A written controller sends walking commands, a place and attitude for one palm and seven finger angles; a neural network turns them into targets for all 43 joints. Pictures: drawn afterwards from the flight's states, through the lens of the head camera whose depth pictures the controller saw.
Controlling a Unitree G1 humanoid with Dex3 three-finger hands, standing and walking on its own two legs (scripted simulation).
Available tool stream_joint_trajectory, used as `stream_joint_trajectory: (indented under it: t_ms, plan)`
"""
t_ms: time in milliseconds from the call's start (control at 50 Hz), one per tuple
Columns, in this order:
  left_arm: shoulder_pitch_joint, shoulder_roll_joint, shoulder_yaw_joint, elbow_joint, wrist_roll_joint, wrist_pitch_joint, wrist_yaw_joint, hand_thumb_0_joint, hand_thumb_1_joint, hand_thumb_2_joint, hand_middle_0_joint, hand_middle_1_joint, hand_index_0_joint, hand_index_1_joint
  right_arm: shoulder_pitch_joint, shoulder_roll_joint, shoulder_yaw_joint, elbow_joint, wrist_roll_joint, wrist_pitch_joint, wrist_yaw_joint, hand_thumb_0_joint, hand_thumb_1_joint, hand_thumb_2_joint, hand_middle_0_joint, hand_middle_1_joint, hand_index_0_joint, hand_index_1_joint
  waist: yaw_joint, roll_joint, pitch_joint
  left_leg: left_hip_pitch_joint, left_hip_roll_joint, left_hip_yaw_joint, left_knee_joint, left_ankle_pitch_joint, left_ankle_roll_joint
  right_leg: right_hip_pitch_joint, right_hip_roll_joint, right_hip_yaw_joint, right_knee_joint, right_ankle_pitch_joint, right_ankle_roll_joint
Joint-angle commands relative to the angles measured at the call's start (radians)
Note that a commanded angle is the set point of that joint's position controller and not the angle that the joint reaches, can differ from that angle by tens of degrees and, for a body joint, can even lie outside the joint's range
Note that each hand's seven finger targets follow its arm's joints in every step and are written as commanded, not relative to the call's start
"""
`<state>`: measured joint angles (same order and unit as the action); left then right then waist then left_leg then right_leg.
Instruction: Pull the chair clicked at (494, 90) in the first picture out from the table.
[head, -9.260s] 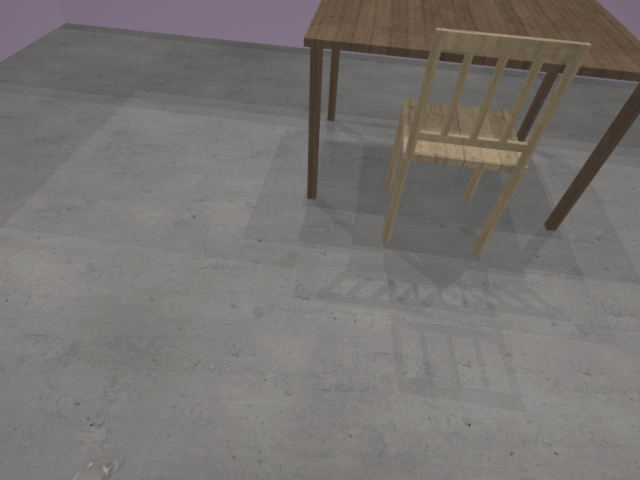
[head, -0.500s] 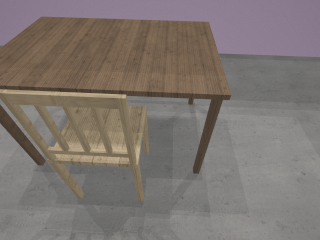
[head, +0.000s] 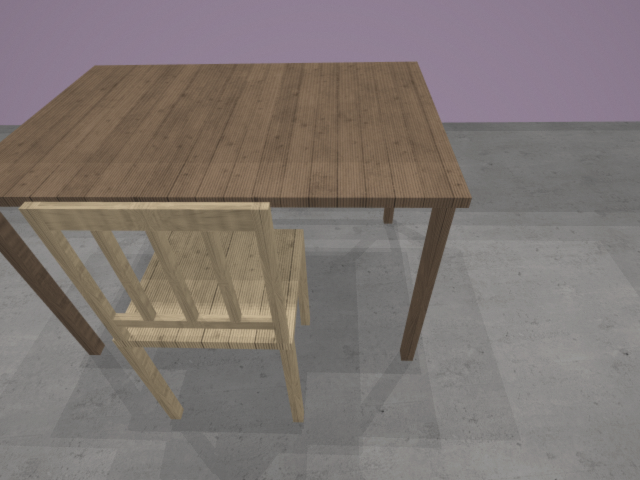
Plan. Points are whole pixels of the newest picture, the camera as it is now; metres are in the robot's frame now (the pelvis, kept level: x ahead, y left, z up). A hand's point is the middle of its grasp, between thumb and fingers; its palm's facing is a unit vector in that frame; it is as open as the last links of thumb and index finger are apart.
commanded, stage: look again from close up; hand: left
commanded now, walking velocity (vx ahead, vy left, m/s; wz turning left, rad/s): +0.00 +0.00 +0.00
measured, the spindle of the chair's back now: (175, 278) +0.49 +0.31 -0.09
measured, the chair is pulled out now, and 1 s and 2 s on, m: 0.00 0.00 0.00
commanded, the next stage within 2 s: shuffle to correct the standing spot in 0.86 s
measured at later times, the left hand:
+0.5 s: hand out of the picture +0.00 +0.14 -0.17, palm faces +0.04 -0.99 -0.16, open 7.4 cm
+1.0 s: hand out of the picture +0.01 +0.14 -0.17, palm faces +0.05 -0.98 -0.18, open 7.4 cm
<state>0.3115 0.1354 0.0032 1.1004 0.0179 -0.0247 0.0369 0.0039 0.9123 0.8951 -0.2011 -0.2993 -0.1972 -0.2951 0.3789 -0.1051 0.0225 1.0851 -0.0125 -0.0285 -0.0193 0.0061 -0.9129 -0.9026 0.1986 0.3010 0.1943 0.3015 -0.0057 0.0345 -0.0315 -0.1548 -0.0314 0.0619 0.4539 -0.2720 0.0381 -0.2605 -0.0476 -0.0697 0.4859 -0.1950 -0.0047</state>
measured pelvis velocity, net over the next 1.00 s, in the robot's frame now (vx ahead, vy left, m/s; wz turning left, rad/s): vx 0.02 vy -0.02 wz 0.01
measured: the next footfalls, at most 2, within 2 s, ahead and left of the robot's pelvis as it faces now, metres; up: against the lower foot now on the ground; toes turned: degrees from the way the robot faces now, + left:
right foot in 1.64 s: +0.21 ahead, -0.10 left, +0.00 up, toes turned -1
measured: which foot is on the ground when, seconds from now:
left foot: down 0.00-1.00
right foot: down 0.00-1.00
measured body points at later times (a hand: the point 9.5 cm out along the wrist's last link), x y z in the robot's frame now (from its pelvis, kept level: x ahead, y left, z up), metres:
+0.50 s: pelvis +0.02 -0.01 +0.00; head +0.02 -0.02 +0.45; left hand +0.00 +0.19 -0.16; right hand +0.00 -0.22 -0.16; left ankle -0.01 +0.09 -0.74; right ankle +0.04 -0.12 -0.74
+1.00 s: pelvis +0.02 -0.02 +0.00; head +0.02 -0.03 +0.45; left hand +0.00 +0.19 -0.16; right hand -0.01 -0.22 -0.16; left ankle -0.01 +0.09 -0.74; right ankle +0.04 -0.12 -0.74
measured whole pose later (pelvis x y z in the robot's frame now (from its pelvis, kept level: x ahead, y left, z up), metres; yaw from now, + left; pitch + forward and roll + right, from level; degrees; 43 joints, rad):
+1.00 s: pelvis +0.02 -0.02 +0.00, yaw +0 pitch -2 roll +0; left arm 0.31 0.12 0.00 1.12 0.02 -0.02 0.04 0.01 0.91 0.89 -0.20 -0.30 -0.20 -0.30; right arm 0.32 -0.11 0.02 1.16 -0.01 -0.03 -0.03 0.01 -0.91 -0.90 0.20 0.30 0.19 0.30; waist 0.00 0.00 0.03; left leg -0.11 0.01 0.04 0.42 -0.28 0.00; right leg -0.21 -0.01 -0.09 0.45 -0.21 -0.04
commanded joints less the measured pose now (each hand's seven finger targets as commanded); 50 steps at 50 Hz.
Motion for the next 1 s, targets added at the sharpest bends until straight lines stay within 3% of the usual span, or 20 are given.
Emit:
stream_joint_trajectory:
  t_ms: [0, 200, 340, 700, 760, 920, 980]
  plan:
    - [0.071, 0.061, 0.004, -0.022, -0.007, -0.006, -0.003, 0.000, 0.900, 0.900, -0.200, -0.300, -0.200, -0.300, 0.062, -0.106, -0.015, -0.017, -0.004, -0.014, -0.010, 0.000, -0.900, -0.900, 0.200, 0.300, 0.200, 0.300, 0.011, -0.057, 0.154, -0.186, 0.124, -0.143, -0.181, -0.047, 0.007, 0.056, -0.055, 0.095, -0.073, -0.012, -0.035]
    - [0.072, 0.068, 0.005, -0.006, -0.008, -0.011, -0.002, 0.000, 0.900, 0.900, -0.200, -0.300, -0.200, -0.300, 0.039, -0.099, -0.013, 0.017, 0.000, -0.017, -0.014, 0.000, -0.900, -0.900, 0.200, 0.300, 0.200, 0.300, 0.005, -0.032, 0.103, -0.102, 0.119, -0.107, -0.138, 0.072, -0.002, 0.077, -0.069, 0.103, -0.083, 0.050, -0.036]
    - [0.078, 0.061, 0.004, 0.010, -0.007, -0.011, 0.000, 0.000, 0.900, 0.900, -0.200, -0.300, -0.200, -0.300, 0.023, -0.097, -0.012, 0.034, 0.002, -0.017, -0.019, 0.000, -0.900, -0.900, 0.200, 0.300, 0.200, 0.300, 0.006, -0.008, 0.108, -0.072, 0.124, -0.103, -0.126, 0.142, -0.004, 0.083, -0.070, 0.100, -0.082, 0.110, -0.038]
    - [0.071, 0.067, 0.006, 0.001, -0.007, -0.009, 0.000, 0.000, 0.900, 0.900, -0.200, -0.300, -0.200, -0.300, 0.015, -0.088, -0.014, 0.048, 0.000, -0.009, -0.019, 0.000, -0.900, -0.900, 0.200, 0.300, 0.200, 0.300, 0.008, -0.053, 0.125, -0.076, 0.121, -0.096, -0.126, 0.100, -0.011, 0.081, -0.070, 0.110, -0.112, 0.073, -0.041]
    - [0.070, 0.068, 0.007, -0.003, -0.008, -0.008, 0.000, 0.000, 0.900, 0.900, -0.200, -0.300, -0.200, -0.300, 0.015, -0.086, -0.014, 0.051, 0.001, -0.010, -0.019, 0.000, -0.900, -0.900, 0.200, 0.300, 0.200, 0.300, 0.010, -0.028, 0.123, -0.081, 0.123, -0.096, -0.128, 0.099, -0.011, 0.086, -0.069, 0.107, -0.111, 0.070, -0.041]
    - [0.075, 0.071, 0.009, -0.004, -0.008, -0.008, 0.000, 0.000, 0.900, 0.900, -0.200, -0.300, -0.200, -0.300, 0.018, -0.080, -0.014, 0.055, 0.001, -0.008, -0.019, 0.000, -0.900, -0.900, 0.200, 0.300, 0.200, 0.300, 0.012, -0.038, 0.122, -0.073, 0.123, -0.095, -0.123, 0.107, -0.013, 0.089, -0.068, 0.104, -0.117, 0.073, -0.044]
    - [0.079, 0.079, 0.015, -0.008, -0.005, -0.006, -0.001, 0.000, 0.900, 0.900, -0.200, -0.300, -0.200, -0.300, 0.038, -0.080, -0.013, 0.059, -0.003, -0.003, -0.017, 0.000, -0.900, -0.900, 0.200, 0.300, 0.200, 0.300, 0.015, -0.034, 0.121, -0.098, 0.107, -0.079, -0.106, 0.014, -0.014, 0.095, -0.079, 0.116, -0.123, -0.053, -0.054]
